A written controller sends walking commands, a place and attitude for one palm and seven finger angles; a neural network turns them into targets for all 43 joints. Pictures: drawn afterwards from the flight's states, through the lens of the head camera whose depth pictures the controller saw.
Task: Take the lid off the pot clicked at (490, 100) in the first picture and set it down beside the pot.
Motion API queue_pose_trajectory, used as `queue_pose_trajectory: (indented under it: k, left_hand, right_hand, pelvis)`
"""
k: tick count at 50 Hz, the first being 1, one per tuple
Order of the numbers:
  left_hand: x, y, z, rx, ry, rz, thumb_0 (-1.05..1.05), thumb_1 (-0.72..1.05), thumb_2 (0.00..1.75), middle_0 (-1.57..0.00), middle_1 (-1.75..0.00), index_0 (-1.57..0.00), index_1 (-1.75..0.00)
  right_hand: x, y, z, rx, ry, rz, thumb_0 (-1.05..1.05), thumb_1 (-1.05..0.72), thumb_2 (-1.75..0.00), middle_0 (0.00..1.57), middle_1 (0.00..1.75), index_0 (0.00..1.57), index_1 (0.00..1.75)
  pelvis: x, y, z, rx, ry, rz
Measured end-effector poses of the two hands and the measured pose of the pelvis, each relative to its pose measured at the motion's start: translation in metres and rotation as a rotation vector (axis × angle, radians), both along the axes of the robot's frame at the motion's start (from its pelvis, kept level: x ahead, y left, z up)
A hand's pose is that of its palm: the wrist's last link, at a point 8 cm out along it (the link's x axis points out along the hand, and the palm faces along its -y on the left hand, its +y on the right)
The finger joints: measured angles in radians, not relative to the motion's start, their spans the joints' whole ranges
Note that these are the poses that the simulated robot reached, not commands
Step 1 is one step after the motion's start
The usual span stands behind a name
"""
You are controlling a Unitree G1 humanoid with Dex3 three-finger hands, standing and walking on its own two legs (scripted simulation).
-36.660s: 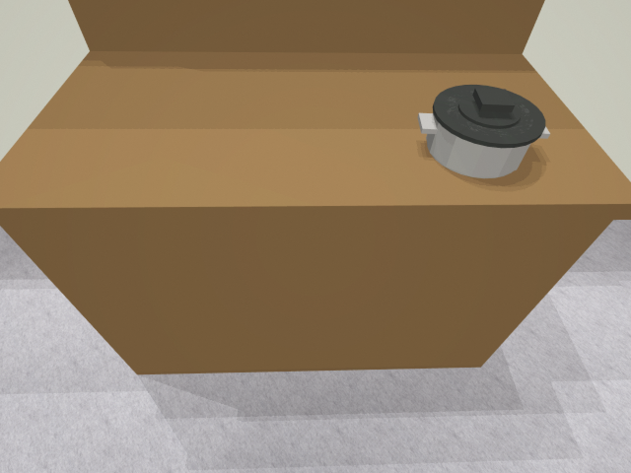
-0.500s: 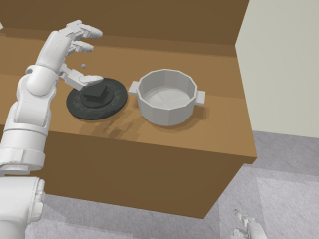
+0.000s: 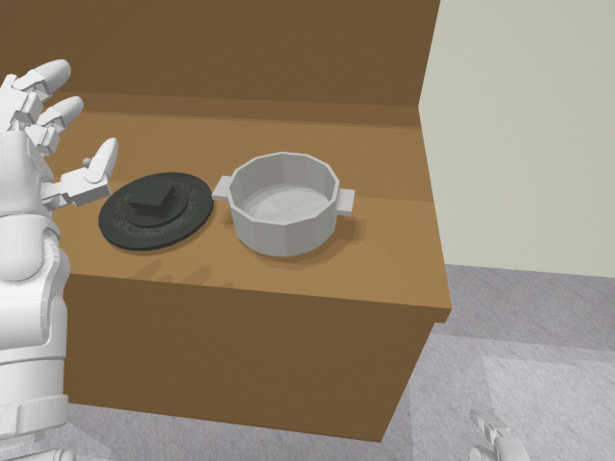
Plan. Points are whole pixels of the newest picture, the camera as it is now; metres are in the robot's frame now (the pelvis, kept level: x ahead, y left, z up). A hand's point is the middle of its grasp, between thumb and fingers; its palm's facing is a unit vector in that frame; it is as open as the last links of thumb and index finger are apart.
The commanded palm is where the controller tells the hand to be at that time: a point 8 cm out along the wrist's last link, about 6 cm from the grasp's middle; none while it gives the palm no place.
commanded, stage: draw the hand back to the body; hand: left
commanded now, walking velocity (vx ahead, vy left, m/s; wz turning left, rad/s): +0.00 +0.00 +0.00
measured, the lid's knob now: (152, 196) +0.50 +0.30 +0.06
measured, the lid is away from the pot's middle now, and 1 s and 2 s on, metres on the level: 0.23 0.23 0.23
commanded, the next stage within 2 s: step back with the hand held close in 1.14 s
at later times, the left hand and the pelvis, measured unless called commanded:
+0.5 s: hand (45, 232) +0.24 +0.24 +0.25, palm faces +0.45 -0.87 -0.20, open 7.5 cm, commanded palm +0.18 +0.28 +0.25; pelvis -0.02 -0.01 +0.00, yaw +0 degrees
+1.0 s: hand out of the picture +0.17 +0.25 +0.24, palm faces +0.45 -0.84 -0.31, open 7.4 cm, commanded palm +0.11 +0.30 +0.25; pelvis -0.02 +0.02 +0.00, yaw +0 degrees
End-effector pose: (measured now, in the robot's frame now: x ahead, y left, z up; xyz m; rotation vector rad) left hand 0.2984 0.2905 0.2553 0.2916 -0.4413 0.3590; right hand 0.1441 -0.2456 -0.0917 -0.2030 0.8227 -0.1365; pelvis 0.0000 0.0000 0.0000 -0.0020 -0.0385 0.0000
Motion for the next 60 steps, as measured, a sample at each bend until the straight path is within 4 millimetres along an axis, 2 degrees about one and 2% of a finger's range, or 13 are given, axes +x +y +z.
queue_pose_trajectory:
  k: [11,23,36,51,60]
  left_hand:
    - [-0.047,-0.009,0.001,0.008,-0.039,0.03,0.01,0.6,0.89,-0.28,-0.41,-0.28,-0.42]
    - [-0.093,-0.012,-0.001,0.032,-0.064,0.047,0.01,0.84,0.9,-0.22,-0.32,-0.22,-0.32]
    - [-0.132,-0.008,-0.005,0.086,-0.066,0.04,0.01,0.88,0.9,-0.21,-0.3,-0.21,-0.31]
    - [-0.174,0.003,-0.009,0.151,-0.04,0.049,0.01,0.88,0.9,-0.21,-0.3,-0.21,-0.31]
    - [-0.18,0.015,-0.006,0.151,-0.06,0.073,0.01,0.88,0.9,-0.21,-0.3,-0.21,-0.31]
  right_hand:
    - [0.019,0.006,0.01,0.037,-0.106,0.043,0.01,-0.9,-0.9,0.2,0.3,0.2,0.3]
    - [0.014,0.015,0.011,0.05,-0.129,0.069,0.01,-0.9,-0.9,0.2,0.3,0.2,0.3]
    - [0.006,0.024,0.013,0.031,-0.136,0.068,0.01,-0.9,-0.9,0.2,0.3,0.2,0.3]
    - [0.017,0.049,0.025,0.02,-0.184,0.102,0.01,-0.9,-0.9,0.2,0.3,0.2,0.3]
    - [0.024,0.068,0.027,0.024,-0.194,0.134,0.01,-0.9,-0.9,0.2,0.3,0.2,0.3]
  pelvis:
    - [-0.013,-0.013,0.0,0.004,-0.028,0.005]
    - [-0.024,-0.014,0.001,0.0,-0.055,0.008]
    - [-0.026,-0.003,0.002,-0.006,-0.069,0.003]
    - [-0.021,0.016,0.002,-0.017,-0.072,-0.001]
    - [-0.02,0.027,0.001,-0.02,-0.072,0.005]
